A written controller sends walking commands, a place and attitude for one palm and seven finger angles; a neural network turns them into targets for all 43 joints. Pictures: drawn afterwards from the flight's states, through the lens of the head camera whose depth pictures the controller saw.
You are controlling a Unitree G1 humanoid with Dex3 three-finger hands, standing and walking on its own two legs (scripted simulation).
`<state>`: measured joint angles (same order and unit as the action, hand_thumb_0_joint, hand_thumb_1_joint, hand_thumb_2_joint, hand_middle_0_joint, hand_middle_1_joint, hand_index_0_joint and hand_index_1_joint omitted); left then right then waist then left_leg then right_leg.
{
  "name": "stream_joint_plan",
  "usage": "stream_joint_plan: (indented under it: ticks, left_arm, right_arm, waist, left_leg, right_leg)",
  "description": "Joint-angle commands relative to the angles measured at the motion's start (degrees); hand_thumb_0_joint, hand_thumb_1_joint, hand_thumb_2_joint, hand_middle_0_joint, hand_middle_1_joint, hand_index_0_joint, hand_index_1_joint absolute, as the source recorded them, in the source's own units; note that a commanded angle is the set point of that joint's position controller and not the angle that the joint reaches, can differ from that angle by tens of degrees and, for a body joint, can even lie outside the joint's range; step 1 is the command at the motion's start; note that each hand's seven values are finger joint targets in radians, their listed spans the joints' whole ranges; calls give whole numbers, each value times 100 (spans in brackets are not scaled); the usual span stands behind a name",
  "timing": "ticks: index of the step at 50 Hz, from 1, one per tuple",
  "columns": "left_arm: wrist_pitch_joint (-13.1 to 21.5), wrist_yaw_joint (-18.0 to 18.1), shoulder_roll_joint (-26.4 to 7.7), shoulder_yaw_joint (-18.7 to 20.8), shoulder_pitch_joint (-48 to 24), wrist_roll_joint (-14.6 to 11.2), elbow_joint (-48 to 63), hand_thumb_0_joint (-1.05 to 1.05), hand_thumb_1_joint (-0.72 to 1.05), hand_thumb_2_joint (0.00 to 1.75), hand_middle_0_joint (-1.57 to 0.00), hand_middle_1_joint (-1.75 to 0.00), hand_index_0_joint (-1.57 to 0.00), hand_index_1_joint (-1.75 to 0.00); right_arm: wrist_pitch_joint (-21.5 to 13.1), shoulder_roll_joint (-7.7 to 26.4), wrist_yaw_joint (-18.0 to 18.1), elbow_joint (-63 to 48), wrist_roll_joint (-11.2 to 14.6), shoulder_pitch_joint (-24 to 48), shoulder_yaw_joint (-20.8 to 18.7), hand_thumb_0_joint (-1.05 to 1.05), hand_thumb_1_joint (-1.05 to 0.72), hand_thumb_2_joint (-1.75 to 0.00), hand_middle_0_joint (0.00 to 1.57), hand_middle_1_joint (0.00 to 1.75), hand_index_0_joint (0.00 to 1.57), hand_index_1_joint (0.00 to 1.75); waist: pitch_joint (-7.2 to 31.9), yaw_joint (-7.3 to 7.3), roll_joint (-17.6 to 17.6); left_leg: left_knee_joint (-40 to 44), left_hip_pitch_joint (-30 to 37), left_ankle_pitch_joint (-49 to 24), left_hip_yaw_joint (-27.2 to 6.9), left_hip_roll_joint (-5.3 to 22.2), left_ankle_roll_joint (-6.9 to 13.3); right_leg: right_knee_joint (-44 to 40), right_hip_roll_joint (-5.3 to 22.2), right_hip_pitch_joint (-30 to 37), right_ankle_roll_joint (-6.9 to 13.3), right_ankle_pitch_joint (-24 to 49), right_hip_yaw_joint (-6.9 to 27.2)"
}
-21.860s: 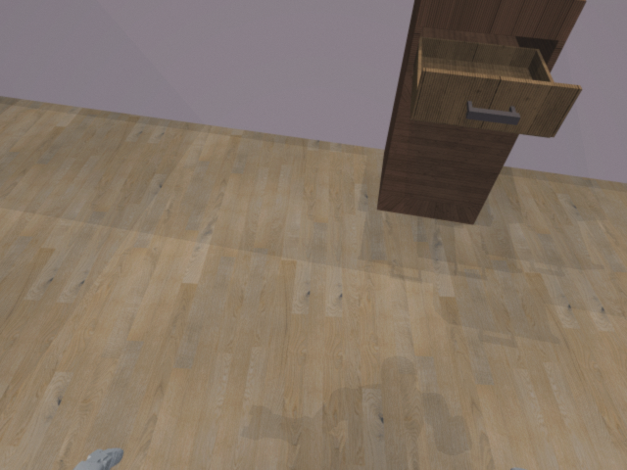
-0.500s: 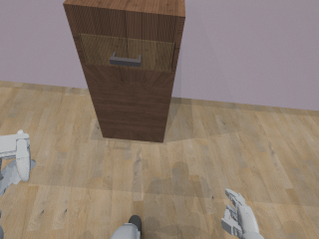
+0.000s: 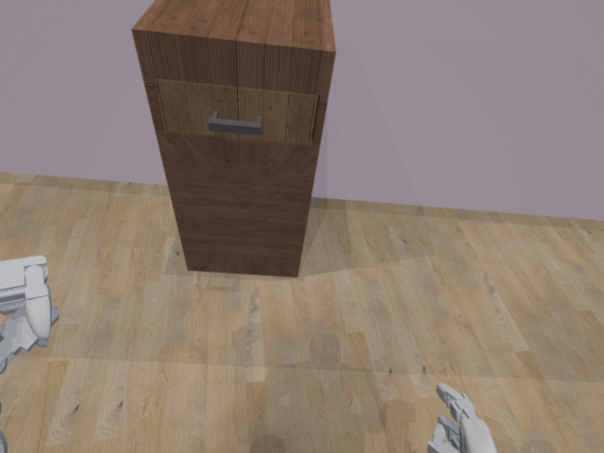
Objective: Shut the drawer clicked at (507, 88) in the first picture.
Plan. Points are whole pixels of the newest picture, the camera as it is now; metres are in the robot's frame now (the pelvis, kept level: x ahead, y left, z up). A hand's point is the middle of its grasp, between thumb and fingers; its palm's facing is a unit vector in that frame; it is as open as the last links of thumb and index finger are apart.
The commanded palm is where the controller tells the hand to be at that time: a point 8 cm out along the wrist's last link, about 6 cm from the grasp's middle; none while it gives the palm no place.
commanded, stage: stop stepping back and stand still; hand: left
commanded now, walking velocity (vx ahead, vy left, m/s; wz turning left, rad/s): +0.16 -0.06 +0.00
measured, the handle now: (236, 121) +0.84 +0.19 -0.05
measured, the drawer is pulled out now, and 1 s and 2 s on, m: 0.00 0.00 0.00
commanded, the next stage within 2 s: let the arm hang, fingers relaxed in 0.48 s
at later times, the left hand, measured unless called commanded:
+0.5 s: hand (31, 338) +0.18 +0.25 +0.17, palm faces +0.37 -0.81 -0.46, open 3.3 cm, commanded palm +0.11 +0.29 +0.18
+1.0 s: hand out of the picture -0.04 +0.21 -0.18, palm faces +0.06 -0.97 -0.23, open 3.8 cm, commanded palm none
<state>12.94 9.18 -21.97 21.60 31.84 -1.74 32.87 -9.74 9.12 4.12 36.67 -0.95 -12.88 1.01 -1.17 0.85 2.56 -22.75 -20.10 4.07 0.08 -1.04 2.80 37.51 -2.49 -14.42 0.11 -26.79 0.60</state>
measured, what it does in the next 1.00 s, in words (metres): steps on the spot: left foot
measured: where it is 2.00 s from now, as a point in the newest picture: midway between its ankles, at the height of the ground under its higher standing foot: outside the picture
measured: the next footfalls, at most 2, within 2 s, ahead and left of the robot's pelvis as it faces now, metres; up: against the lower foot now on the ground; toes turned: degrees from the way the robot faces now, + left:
left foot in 0.26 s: +0.07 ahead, +0.12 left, +0.00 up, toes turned +2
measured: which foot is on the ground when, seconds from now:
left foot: down 0.00-0.08, up 0.10-0.24, down 0.26-1.00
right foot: down 0.00-1.00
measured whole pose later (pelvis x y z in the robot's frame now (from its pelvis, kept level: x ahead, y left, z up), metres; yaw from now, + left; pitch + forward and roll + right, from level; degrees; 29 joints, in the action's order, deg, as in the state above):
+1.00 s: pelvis -0.02 +0.01 +0.00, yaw +3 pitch -1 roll -1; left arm -1.7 1.3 -13.6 1.2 18.2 0.9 -59.3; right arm 1.7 10.6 0.8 59.0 -1.2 -15.7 -0.1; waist -4.1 -0.5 1.3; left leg -27.8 -17.4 9.7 -0.2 -0.1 1.4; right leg 25.4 -1.0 -10.6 1.5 -14.2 -4.8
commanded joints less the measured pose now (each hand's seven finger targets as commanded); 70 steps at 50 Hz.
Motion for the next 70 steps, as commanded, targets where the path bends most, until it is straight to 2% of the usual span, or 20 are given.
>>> stream_joint_plan:
  ticks: [1,2,4,5,7,11,14,16,19,22,28,29,31,34,36,40,45,49,55,70]
  left_arm:
    - [221,4,-818,493,909,-25,1426,0,90,90,-140,-160,-140,-160]
    - [159,-1,-951,650,1083,-39,1325,0,90,90,-140,-160,-140,-160]
    - [135,-21,-1140,841,603,-125,1289,0,90,90,-140,-160,-140,-160]
    - [74,10,-1136,823,226,-121,1265,0,90,90,-140,-160,-140,-160]
    - [34,34,-851,595,-3,-126,922,0,90,90,-140,-160,-140,-160]
    - [92,105,-711,308,-238,-9,712,0,90,90,-140,-160,-140,-160]
    - [239,75,-823,348,-380,31,1318,0,90,90,-140,-160,-140,-160]
    - [298,36,-901,526,-344,56,1339,0,90,90,-140,-160,-140,-160]
    - [354,47,-849,512,-60,99,1439,0,90,90,-140,-160,-140,-160]
    - [282,30,-767,536,584,55,1176,0,90,90,-140,-160,-140,-160]
    - [222,7,-808,623,653,-130,908,0,90,90,-140,-160,-140,-160]
    - [-657,-816,-185,-1489,-334,525,-3804,0,90,90,-140,-160,-140,-160]
    - [-1146,-904,229,-1491,-472,390,-4042,0,90,90,-132,-151,-132,-151]
    - [-1217,-895,135,-1589,-1059,400,-4902,0,90,90,-120,-138,-120,-138]
    - [-1286,-862,61,-1647,-1418,373,-5693,0,90,90,-112,-130,-112,-130]
    - [-1374,-813,215,-1857,-1636,296,-7234,0,90,90,-96,-112,-96,-112]
    - [-1305,-822,311,-1935,-1360,244,-8533,0,90,90,-76,-91,-76,-91]
    - [-1254,-825,373,-1993,-1335,237,-9073,0,90,90,-60,-73,-60,-73]
    - [-1254,-784,473,-2057,-1151,224,-9600,0,90,90,-36,-47,-36,-47]
    - [-1240,-690,857,-2044,-994,227,-9798,0,90,90,-20,-30,-20,-30]
  right_arm:
    - [-128,880,0,-1047,-45,580,-290,0,-90,-90,20,30,20,30]
    - [-23,845,4,-1067,-80,571,-289,0,-90,-90,20,30,20,30]
    - [234,825,26,-954,-134,634,-333,0,-90,-90,20,30,20,30]
    - [293,799,30,-862,-86,579,-341,0,-90,-90,20,30,20,30]
    - [282,846,23,-814,-2,427,-324,0,-90,-90,20,30,20,30]
    - [89,851,161,-815,75,609,-249,0,-90,-90,20,30,20,30]
    - [-65,1054,180,-986,74,638,-273,0,-90,-90,20,30,20,30]
    - [-106,881,144,-891,28,589,-206,0,-90,-90,20,30,20,30]
    - [-244,826,41,-876,7,504,-229,0,-90,-90,20,30,20,30]
    - [-187,908,-16,-935,32,502,-259,0,-90,-90,20,30,20,30]
    - [48,857,-23,-945,83,539,-321,0,-90,-90,20,30,20,30]
    - [-108,1843,-526,505,92,653,-620,0,-90,-90,20,30,20,30]
    - [418,1195,-472,414,113,33,-523,0,-90,-90,20,30,20,30]
    - [687,1216,-406,315,2,111,-444,0,-90,-90,20,30,20,30]
    - [820,1210,-383,495,-51,229,-429,0,-90,-90,20,30,20,30]
    - [950,1001,-361,1052,-92,334,-250,0,-90,-90,20,30,20,30]
    - [987,836,-286,1658,-48,48,-226,0,-90,-90,20,30,20,30]
    - [992,812,-251,2007,-8,-264,-272,0,-90,-90,20,30,20,30]
    - [989,744,-215,2451,22,-573,-273,0,-90,-90,20,30,20,30]
    - [972,229,-205,2831,-3,-839,-229,0,-90,-90,20,30,20,30]
  waist:
    - [714,-68,-1405]
    - [694,-67,-1028]
    - [489,-29,304]
    - [320,-55,824]
    - [210,114,543]
    - [-44,26,50]
    - [87,-62,-1062]
    - [20,5,-1630]
    - [170,-71,-1171]
    - [432,-47,-1063]
    - [537,9,-55]
    - [432,217,-105]
    - [890,123,149]
    - [649,14,1317]
    - [384,7,977]
    - [-100,-98,-923]
    - [157,-124,-1423]
    - [140,-56,-669]
    - [-125,-46,-340]
    - [-438,-55,-271]
  left_leg:
    - [1301,-182,2819,-688,752,-279]
    - [665,-257,2472,-382,470,-336]
    - [-1822,141,1553,3,112,-408]
    - [-2643,-297,1532,-75,87,-396]
    - [-2935,-594,1473,-166,237,-332]
    - [-684,673,1413,206,286,-99]
    - [341,968,1039,-1151,1182,287]
    - [1493,173,2838,-2102,1631,408]
    - [1202,400,1828,-1613,1565,404]
    - [636,256,1330,-678,1023,5]
    - [-420,628,905,-168,516,-168]
    - [-1666,289,-353,-302,693,-142]
    - [-1447,481,-194,-317,608,-114]
    - [-1461,251,-277,-390,467,25]
    - [-1287,380,-134,-392,394,9]
    - [-104,53,383,-859,684,67]
    - [285,306,1269,-790,624,-5]
    - [249,690,1058,-723,643,-8]
    - [444,809,1009,-726,714,21]
    - [386,767,661,-505,568,-24]
  right_leg:
    - [-1420,-115,1181,153,251,-450]
    - [-1933,133,1119,231,304,-193]
    - [-3016,1607,-546,859,-851,1620]
    - [-3161,2026,-762,1142,-1583,2109]
    - [-2768,1880,-647,1067,-1073,1615]
    - [-2122,1327,-867,628,-529,774]
    - [-667,386,-694,49,834,37]
    - [226,220,-368,-55,252,-156]
    - [-117,352,-151,-18,356,-62]
    - [-1421,311,678,30,1097,-181]
    - [-2122,836,112,267,1198,769]
    - [-940,1390,-428,407,3580,391]
    - [-748,1137,-319,412,3162,328]
    - [-782,1095,-112,459,3335,295]
    - [-928,1149,-257,522,2861,323]
    - [-1179,695,10,257,1007,215]
    - [-1704,725,402,343,896,306]
    - [-1953,781,270,369,989,259]
    - [-1958,759,149,336,975,131]
    - [-1938,807,37,306,1004,155]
